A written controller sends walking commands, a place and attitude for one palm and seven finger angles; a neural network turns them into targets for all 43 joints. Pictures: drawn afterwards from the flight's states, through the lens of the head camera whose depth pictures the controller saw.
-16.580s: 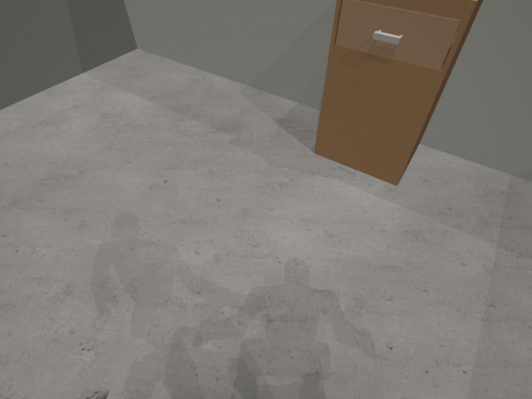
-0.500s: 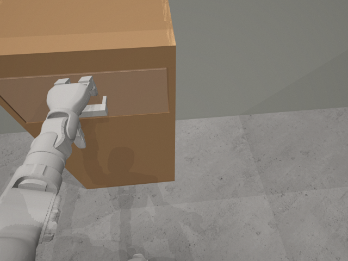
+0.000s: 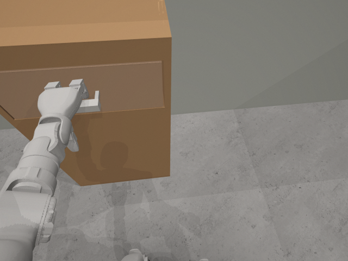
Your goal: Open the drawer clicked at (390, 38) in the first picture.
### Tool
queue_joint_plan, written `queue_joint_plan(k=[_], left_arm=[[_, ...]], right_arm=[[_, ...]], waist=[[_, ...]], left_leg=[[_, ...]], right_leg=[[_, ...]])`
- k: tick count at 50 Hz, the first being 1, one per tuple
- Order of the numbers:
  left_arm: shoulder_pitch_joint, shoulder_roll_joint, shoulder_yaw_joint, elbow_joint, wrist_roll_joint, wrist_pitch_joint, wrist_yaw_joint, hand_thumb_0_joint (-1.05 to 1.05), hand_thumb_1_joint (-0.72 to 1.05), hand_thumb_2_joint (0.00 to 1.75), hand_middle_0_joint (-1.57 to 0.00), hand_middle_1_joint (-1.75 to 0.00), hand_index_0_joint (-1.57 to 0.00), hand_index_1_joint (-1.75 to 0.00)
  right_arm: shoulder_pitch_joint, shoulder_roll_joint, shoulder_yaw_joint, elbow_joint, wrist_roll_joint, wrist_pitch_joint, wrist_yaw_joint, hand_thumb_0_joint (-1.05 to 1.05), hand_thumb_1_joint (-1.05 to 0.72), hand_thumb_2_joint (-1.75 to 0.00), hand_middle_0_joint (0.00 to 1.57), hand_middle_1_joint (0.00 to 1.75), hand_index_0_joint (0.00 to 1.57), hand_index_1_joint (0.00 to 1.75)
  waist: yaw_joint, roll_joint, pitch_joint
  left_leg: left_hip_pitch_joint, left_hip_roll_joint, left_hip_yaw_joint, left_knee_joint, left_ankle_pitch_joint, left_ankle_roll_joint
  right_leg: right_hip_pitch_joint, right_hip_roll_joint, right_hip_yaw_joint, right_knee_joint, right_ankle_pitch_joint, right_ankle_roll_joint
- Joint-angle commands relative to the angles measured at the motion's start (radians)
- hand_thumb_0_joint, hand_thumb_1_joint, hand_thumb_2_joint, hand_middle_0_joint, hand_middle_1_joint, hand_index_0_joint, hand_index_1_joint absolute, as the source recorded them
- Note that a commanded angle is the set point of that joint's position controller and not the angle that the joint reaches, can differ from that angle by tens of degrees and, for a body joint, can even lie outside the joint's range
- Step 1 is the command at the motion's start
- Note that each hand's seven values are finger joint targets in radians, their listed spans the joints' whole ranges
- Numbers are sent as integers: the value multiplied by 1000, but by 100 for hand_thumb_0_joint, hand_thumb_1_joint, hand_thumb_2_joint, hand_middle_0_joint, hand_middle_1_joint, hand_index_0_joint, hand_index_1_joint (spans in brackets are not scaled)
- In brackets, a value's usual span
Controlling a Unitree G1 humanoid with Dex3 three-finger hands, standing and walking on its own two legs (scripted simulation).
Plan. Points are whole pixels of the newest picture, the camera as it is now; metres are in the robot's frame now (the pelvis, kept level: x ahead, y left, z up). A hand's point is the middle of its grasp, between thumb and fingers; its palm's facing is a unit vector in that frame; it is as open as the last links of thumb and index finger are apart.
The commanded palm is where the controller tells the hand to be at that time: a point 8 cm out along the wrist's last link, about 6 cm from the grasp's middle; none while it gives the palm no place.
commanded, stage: lower the fingers behind the handle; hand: left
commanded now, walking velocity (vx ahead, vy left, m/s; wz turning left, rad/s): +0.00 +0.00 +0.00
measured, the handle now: (80, 100) +0.53 +0.24 +0.01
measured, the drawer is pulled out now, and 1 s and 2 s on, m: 0.00 0.00 0.00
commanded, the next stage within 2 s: lift the fingers back up to retry in 0.96 s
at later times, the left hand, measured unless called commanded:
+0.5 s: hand (71, 115) +0.48 +0.24 +0.02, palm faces -0.05 +0.01 -1.00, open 13.9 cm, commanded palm +0.46 +0.24 +0.05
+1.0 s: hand (71, 115) +0.48 +0.24 +0.02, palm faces -0.05 +0.00 -1.00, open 13.9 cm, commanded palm +0.46 +0.23 +0.04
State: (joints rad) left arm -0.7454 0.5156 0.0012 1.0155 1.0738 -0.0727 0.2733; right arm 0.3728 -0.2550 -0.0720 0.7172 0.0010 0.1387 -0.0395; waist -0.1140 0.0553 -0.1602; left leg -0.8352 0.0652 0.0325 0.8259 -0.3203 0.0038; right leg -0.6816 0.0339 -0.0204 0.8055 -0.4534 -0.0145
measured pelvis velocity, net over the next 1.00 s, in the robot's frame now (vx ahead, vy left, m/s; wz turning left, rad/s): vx -0.04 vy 0.01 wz -0.01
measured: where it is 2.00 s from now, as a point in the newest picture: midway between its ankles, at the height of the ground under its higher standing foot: outside the picture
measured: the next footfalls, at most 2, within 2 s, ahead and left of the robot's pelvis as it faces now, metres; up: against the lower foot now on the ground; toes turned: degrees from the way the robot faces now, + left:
none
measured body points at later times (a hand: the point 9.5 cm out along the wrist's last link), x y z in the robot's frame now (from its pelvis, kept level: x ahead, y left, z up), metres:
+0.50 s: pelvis -0.01 +0.01 -0.01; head +0.08 +0.01 +0.42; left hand +0.47 +0.24 +0.08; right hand -0.01 -0.26 -0.14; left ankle +0.03 +0.12 -0.70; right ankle -0.05 -0.11 -0.70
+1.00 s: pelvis -0.04 +0.01 -0.03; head +0.07 +0.02 +0.41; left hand +0.47 +0.24 +0.08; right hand -0.04 -0.26 -0.15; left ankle +0.03 +0.12 -0.70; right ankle -0.05 -0.11 -0.70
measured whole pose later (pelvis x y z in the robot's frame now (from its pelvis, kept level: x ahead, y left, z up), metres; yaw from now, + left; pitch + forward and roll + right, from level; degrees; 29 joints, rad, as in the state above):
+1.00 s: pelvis -0.04 +0.01 -0.03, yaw -1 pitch +22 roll -3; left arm -0.94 0.56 -0.06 1.11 1.08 0.00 0.26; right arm 0.39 -0.25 -0.03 0.67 0.01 0.11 -0.05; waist -0.15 0.06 -0.17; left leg -1.05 0.07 0.02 0.98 -0.33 0.02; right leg -0.89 0.04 -0.03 0.97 -0.47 0.00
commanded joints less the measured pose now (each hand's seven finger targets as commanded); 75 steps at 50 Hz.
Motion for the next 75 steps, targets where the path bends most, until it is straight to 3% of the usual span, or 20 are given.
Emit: queue_joint_plan(k=[1, 7, 9, 11, 17, 18, 20, 24, 30, 32, 35, 37, 41, 51, 55, 57, 68, 71, 73, 75], left_arm=[[-432, 263, 62, -153, -1, 19, 45, 0, -50, 30, -30, -120, -30, -120], [-428, 230, 32, -117, 8, 28, 38, 0, -50, 30, -30, -120, -30, -120], [-415, 225, 34, -127, 9, 27, 38, 0, -50, 30, -30, -120, -30, -120], [-384, 220, 43, -105, 2, 34, 34, 0, -50, 30, -30, -120, -30, -120], [-407, 193, -4, -25, 13, 59, 33, 0, -50, 30, -30, -120, -30, -120], [-410, 223, 15, -10, 14, 64, 33, 0, -50, 30, -30, -120, -30, -120], [-401, 217, 9, -4, 13, 69, 26, 0, -50, 30, -30, -120, -30, -120], [-428, 166, -36, 13, 8, 74, 8, 0, -50, 30, -30, -120, -30, -120], [-399, 190, -25, 36, 0, 75, -15, 0, -50, 30, -30, -120, -30, -120], [-435, 167, -47, 20, -3, 73, -20, 0, -50, 30, -30, -120, -30, -120], [-447, 206, -25, 25, 1, 78, -19, 0, -50, 30, -30, -120, -30, -120], [-463, 198, -31, -1, -6, 73, -23, 0, -50, 30, -30, -120, -30, -120], [-466, 232, -14, 43, -5, 82, -25, 0, -50, 30, -30, -120, -30, -120], [-485, 203, -37, 30, -5, 87, -34, 0, -50, 30, -30, -120, -30, -120], [-527, 230, -32, 3, -9, 91, -29, 0, -50, 30, -30, -120, -30, -120], [-552, 275, 3, -29, -10, 87, -27, 0, -50, 30, -30, -120, -30, -120], [-616, 279, 24, -155, -12, 66, 6, 0, -50, 30, -30, -120, -30, -120], [-655, 263, 11, -190, -16, 63, 11, 0, -50, 30, -30, -120, -30, -120], [-625, 287, 36, -199, -13, 64, 13, 0, -50, 30, -30, -120, -30, -120], [-620, 263, 22, -205, -18, 73, 10, 0, -50, 30, -30, -120, -30, -120]], right_arm=[[115, -156, -51, -49, -4, -23, -15, 0, -90, -90, 20, 30, 20, 30], [120, -155, -47, -57, -6, -21, -13, 0, -90, -90, 20, 30, 20, 30], [120, -151, -48, -62, -9, -22, -12, 0, -90, -90, 20, 30, 20, 30], [123, -151, -47, -63, -10, -20, -9, 0, -90, -90, 20, 30, 20, 30], [127, -152, -37, -71, -4, -19, -12, 0, -90, -90, 20, 30, 20, 30], [128, -156, -34, -70, -4, -20, -13, 0, -90, -90, 20, 30, 20, 30], [133, -154, -31, -78, -6, -20, -14, 0, -90, -90, 20, 30, 20, 30], [141, -153, -30, -78, -7, -24, -14, 0, -90, -90, 20, 30, 20, 30], [147, -155, -22, -90, -5, -29, -14, 0, -90, -90, 20, 30, 20, 30], [151, -153, -23, -90, -5, -32, -15, 0, -90, -90, 20, 30, 20, 30], [151, -158, -20, -88, -1, -34, -19, 0, -90, -90, 20, 30, 20, 30], [156, -156, -21, -87, -3, -39, -19, 0, -90, -90, 20, 30, 20, 30], [153, -161, -13, -84, 3, -45, -24, 0, -90, -90, 20, 30, 20, 30], [160, -159, -12, -87, 2, -51, -25, 0, -90, -90, 20, 30, 20, 30], [153, -161, -10, -92, 5, -52, -30, 0, -90, -90, 20, 30, 20, 30], [162, -163, -12, -90, 7, -54, -33, 0, -90, -90, 20, 30, 20, 30], [157, -156, -24, -64, 4, -57, -37, 0, -90, -90, 20, 30, 20, 30], [154, -155, -26, -56, 1, -59, -37, 0, -90, -90, 20, 30, 20, 30], [157, -156, -30, -53, 1, -57, -35, 0, -90, -90, 20, 30, 20, 30], [155, -155, -31, -49, 0, -55, -31, 0, -90, -90, 20, 30, 20, 30]], waist=[[-12, 18, -356], [-25, 12, -352], [-13, 45, -376], [-11, 4, -370], [-39, -16, -292], [-39, -17, -274], [-31, -13, -305], [-56, -25, -287], [-44, -25, -298], [-58, -19, -295], [-57, -29, -277], [-55, -22, -315], [-61, -46, -264], [-63, -14, -298], [-68, -10, -302], [-54, 16, -351], [-39, 77, -385], [-48, 78, -397], [-28, 105, -423], [-31, 104, -422]], left_leg=[[382, -66, 3, -12, 314, 52], [374, -61, -3, 8, 310, 50], [387, -61, -3, 14, 323, 47], [374, -59, -5, 18, 329, 49], [304, -61, -6, 22, 221, 53], [285, -59, -7, 25, 203, 53], [283, -62, -11, 30, 206, 52], [272, -56, -16, 48, 189, 53], [229, -57, -17, 62, 147, 55], [232, -55, -21, 64, 134, 55], [208, -53, -27, 64, 99, 56], [225, -53, -26, 67, 108, 58], [172, -55, -27, 64, 51, 58], [209, -51, -36, 66, 67, 55], [206, -53, -32, 56, 26, 56], [245, -52, -37, 46, 56, 54], [411, -46, -50, -16, 155, 44], [454, -45, -54, -28, 196, 44], [489, -45, -52, -31, 247, 39], [505, -45, -43, -34, 288, 40]], right_leg=[[16, 43, 1, -103, 400, -8], [-33, 47, -5, -83, 379, -6], [-39, 48, -6, -74, 378, -9], [-30, 49, -11, -71, 383, -10], [-100, 48, -10, -75, 280, -5], [-110, 46, -11, -73, 265, -6], [-109, 48, -14, -60, 259, -9], [-160, 47, -17, -49, 235, -5], [-170, 47, -16, -31, 198, -7], [-189, 47, -17, -29, 183, -4], [-205, 47, -18, -25, 153, -6], [-196, 48, -16, -23, 157, -3], [-207, 46, -14, -30, 118, -2], [-234, 48, -23, -16, 117, -5], [-223, 46, -15, -30, 94, 0], [-194, 46, -17, -29, 112, -2], [-137, 53, -25, -89, 168, -10], [-124, 53, -28, -102, 191, -10], [-102, 55, -30, -105, 221, -13], [-78, 56, -30, -117, 255, -12]])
